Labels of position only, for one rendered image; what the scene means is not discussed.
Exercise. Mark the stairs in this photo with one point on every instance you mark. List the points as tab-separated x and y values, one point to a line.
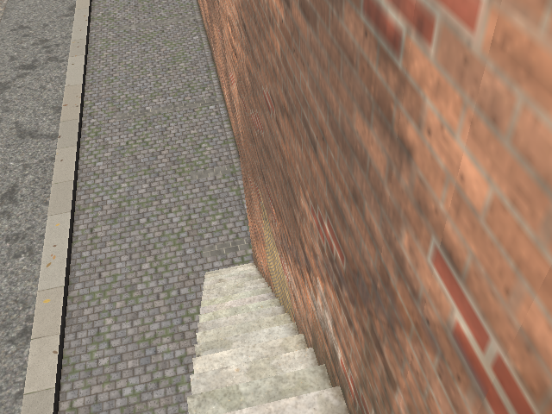
250	358

